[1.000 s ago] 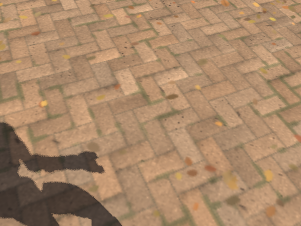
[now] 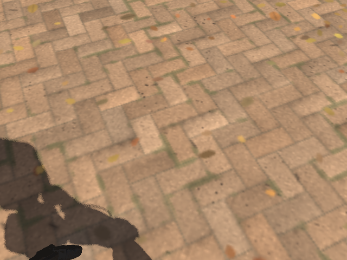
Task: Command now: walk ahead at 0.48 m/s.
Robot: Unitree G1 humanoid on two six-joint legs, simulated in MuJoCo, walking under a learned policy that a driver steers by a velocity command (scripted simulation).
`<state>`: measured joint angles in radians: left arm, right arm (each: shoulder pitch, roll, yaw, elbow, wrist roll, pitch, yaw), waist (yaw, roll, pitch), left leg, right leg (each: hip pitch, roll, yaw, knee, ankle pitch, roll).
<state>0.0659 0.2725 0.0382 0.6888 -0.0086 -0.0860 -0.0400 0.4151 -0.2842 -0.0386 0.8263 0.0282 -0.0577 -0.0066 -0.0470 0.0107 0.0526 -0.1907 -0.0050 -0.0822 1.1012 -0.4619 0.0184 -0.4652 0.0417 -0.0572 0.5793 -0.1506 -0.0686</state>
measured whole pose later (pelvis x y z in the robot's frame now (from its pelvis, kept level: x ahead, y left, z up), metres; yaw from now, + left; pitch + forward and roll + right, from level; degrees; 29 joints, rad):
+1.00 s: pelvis +0.52 -0.06 -0.01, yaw -26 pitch +1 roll +2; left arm 0.11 0.30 0.07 0.62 -0.02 -0.02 -0.04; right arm 0.28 -0.31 -0.07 0.84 0.01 -0.06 -0.01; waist -0.04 -0.01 0.08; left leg -0.15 0.09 0.09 0.98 -0.51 -0.04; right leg -0.50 0.03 -0.04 0.68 -0.18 -0.10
